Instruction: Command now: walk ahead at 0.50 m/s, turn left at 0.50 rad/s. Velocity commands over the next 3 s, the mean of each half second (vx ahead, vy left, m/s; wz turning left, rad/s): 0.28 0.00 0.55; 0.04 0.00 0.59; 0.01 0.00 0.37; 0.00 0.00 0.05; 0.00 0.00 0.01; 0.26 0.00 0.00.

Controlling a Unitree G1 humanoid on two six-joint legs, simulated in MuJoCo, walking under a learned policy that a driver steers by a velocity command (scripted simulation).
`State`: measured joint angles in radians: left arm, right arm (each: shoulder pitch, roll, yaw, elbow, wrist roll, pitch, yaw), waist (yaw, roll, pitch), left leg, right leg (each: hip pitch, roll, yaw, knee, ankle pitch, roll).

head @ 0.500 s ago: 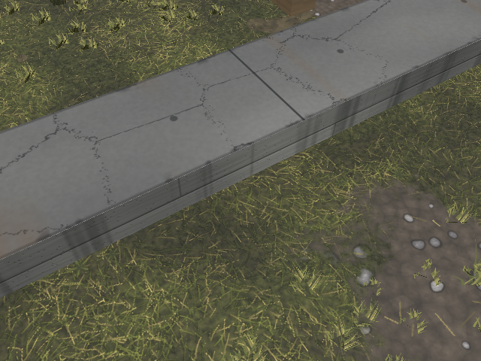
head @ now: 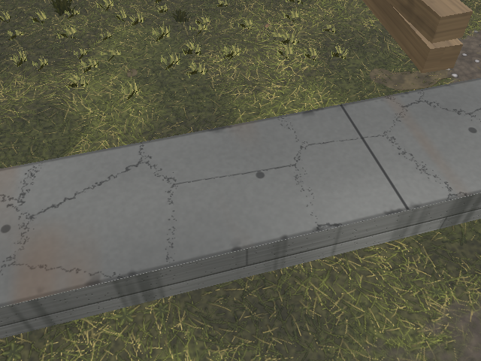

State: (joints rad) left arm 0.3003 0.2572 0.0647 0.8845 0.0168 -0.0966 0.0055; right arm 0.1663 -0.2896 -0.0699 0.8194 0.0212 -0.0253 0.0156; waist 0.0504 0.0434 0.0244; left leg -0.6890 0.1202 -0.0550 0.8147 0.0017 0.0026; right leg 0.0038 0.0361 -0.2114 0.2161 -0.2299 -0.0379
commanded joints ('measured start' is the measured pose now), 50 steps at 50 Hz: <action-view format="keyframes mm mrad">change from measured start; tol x32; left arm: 1 -31 173 40 -51 -11 -1 12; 50 -186 245 52 -183 -19 95 34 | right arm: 1 -109 -20 6 -97 -2 -15 20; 50 -37 -126 -36 -286 -7 83 -12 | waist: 1 14 -68 68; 11 -120 148 -482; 50 -23 -246 -123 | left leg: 1 2 0 47 -113 52 15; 8 353 -172 176 -254 -97 124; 11 1092 268 -665 -353 522 479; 18 470 68 -233 -479 503 304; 32 499 -37 -399 -314 109 150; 35 95 -255 -102 185 -701 -13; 50 305 -92 88 -91 -351 -54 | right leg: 1 -21 -296 50 -101 323 -121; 8 72 -281 -24 414 1012 -32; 11 -638 38 248 1248 -490 120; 31 -401 -1 318 310 -2 109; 35 -31 -474 771 130 686 -245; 50 -113 -347 259 126 369 -156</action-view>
